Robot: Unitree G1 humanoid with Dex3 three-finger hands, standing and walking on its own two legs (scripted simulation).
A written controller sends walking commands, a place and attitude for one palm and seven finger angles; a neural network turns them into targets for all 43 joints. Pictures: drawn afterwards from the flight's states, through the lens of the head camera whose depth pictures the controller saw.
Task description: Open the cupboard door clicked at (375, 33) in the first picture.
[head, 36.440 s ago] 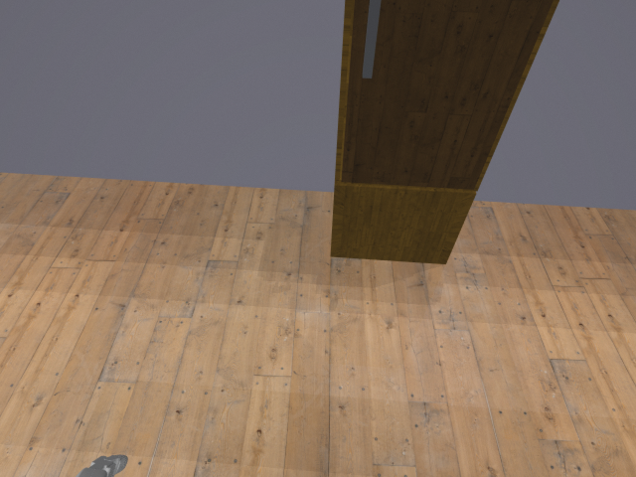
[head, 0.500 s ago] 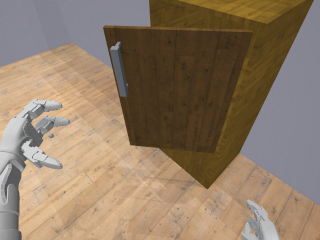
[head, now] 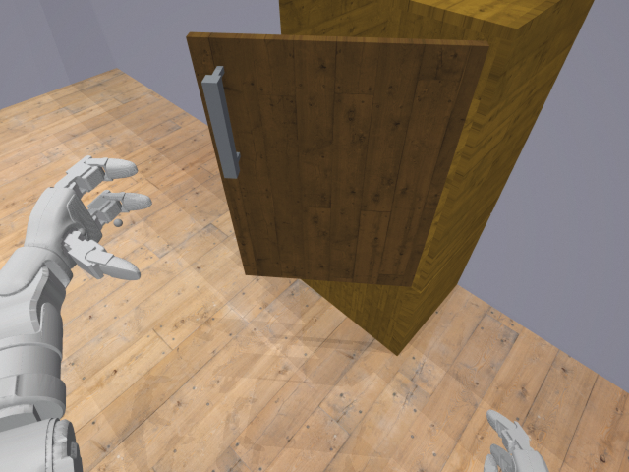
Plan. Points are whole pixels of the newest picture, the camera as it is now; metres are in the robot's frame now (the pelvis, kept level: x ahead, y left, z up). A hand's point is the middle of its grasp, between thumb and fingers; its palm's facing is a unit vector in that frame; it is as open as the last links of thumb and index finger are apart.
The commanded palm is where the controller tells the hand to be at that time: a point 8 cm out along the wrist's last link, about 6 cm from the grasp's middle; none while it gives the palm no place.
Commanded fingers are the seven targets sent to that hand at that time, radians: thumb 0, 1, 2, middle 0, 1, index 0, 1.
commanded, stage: move the hooked fingers beside the handle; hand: left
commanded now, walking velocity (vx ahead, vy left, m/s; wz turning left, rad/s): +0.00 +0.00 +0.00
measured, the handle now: (225, 124) +0.60 +0.18 +0.13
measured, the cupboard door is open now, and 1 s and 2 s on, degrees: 38 38 38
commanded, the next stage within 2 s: none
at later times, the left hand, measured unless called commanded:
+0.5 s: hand (145, 183) +0.44 +0.25 +0.14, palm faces -0.04 -1.00 -0.01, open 14.0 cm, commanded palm +0.42 +0.31 +0.14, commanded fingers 0.00 -0.50 0.30 -0.30 -1.20 -0.30 -1.20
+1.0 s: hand (163, 148) +0.51 +0.25 +0.14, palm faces -0.05 -1.00 +0.00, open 14.0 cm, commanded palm +0.51 +0.31 +0.13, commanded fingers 0.00 -0.50 0.30 -0.30 -1.20 -0.30 -1.20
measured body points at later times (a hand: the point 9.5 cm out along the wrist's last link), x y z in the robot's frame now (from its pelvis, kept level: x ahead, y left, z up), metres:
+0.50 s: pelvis +0.01 +0.01 -0.01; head +0.05 +0.01 +0.44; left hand +0.43 +0.31 +0.15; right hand +0.07 -0.26 -0.11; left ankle +0.00 +0.12 -0.73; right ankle +0.02 -0.12 -0.73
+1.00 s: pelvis +0.01 +0.01 -0.02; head +0.11 +0.02 +0.42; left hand +0.51 +0.31 +0.15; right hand -0.01 -0.27 -0.12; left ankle +0.00 +0.12 -0.73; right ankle +0.02 -0.12 -0.73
